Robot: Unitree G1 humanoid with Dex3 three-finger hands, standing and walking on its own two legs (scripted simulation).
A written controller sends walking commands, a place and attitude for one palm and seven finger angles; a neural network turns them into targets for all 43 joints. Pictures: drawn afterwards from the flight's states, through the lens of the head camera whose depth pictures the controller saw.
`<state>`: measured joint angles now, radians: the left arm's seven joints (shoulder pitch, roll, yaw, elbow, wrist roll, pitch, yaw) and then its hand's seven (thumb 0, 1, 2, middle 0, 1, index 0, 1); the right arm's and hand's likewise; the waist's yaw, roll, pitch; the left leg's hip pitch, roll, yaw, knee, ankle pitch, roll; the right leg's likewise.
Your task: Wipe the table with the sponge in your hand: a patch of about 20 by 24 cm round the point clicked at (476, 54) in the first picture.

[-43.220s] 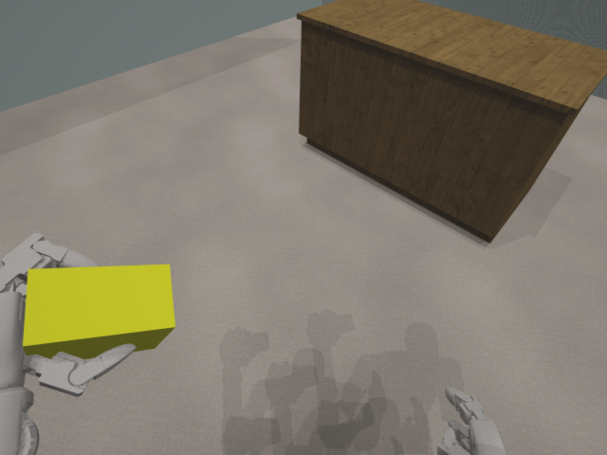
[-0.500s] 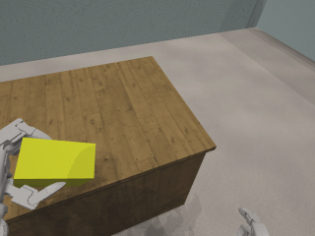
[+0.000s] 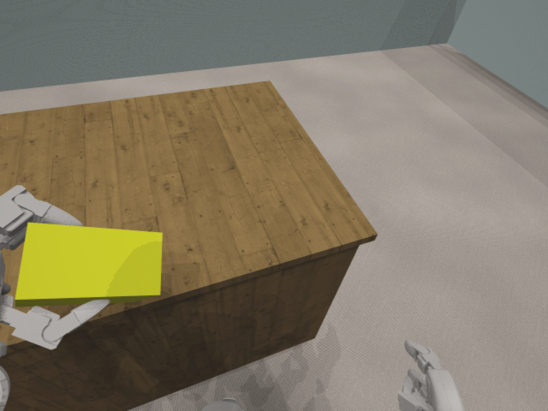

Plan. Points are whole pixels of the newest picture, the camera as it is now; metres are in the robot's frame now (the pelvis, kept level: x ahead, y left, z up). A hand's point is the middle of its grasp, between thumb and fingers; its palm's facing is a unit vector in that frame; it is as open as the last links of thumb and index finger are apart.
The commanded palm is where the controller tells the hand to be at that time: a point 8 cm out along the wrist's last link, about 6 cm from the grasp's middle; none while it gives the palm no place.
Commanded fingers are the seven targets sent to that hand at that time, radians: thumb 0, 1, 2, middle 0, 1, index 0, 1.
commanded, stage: step back with the hand held close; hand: left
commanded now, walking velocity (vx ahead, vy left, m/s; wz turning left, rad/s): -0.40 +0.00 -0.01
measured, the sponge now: (109, 269) +0.23 +0.21 +0.15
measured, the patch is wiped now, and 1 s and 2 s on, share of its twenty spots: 1.00 1.00 1.00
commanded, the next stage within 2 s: stop stepping back and stand still in 0.50 s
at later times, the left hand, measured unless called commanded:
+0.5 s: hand out of the picture +0.11 +0.25 +0.19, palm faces +0.38 -0.85 -0.35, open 10.3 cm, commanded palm +0.06 +0.29 +0.20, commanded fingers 0.00 0.10 1.30 -1.20 -1.60 -1.20 -1.60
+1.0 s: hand out of the picture -0.06 +0.25 +0.18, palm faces +0.45 -0.83 -0.33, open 10.3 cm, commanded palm -0.10 +0.28 +0.20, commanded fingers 0.00 0.10 1.30 -1.20 -1.60 -1.20 -1.60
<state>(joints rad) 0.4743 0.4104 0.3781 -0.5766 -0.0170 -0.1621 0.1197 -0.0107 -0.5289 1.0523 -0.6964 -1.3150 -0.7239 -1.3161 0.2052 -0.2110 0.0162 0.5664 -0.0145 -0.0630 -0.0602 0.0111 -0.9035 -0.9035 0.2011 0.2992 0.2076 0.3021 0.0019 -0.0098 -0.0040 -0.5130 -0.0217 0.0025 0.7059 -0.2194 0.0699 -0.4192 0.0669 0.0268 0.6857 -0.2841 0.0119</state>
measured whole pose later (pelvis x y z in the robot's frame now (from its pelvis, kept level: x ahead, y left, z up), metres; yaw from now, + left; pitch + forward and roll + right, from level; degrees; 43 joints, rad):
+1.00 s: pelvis -0.25 -0.01 +0.01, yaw +2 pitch -1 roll +1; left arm 0.47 0.37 0.35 -0.45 -0.03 -0.11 0.12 -0.01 -0.53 1.05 -0.70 -1.32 -0.72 -1.32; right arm 0.34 -0.21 -0.01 0.66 0.04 -0.14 -0.04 0.01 -0.91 -0.90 0.20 0.30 0.20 0.30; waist -0.02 -0.07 -0.12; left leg -0.20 0.02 0.02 0.58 -0.37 -0.01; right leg -0.58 0.00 -0.03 1.09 -0.34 0.01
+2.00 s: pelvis -0.28 -0.02 +0.02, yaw +3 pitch -1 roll -1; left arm 0.50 0.34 0.29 -0.50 -0.05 -0.12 0.15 -0.01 -0.53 1.05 -0.70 -1.32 -0.72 -1.32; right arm 0.19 -0.21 0.02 0.63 0.01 -0.10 -0.06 0.01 -0.90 -0.90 0.20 0.30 0.21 0.30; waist 0.00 0.01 0.00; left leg -0.25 0.03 0.01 0.54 -0.27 -0.01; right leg -0.24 0.00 -0.05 0.50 -0.25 -0.01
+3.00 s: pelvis -0.28 +0.00 +0.03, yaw +2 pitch +0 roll -1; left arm 0.48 0.33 0.29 -0.45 -0.05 -0.12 0.15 -0.01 -0.53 1.05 -0.70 -1.32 -0.72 -1.32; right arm 0.19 -0.21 0.02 0.62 0.01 -0.06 -0.07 0.01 -0.90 -0.90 0.20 0.30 0.21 0.30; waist 0.01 0.02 -0.01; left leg -0.23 0.02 0.03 0.47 -0.24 0.02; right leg -0.21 -0.02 -0.03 0.41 -0.19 0.02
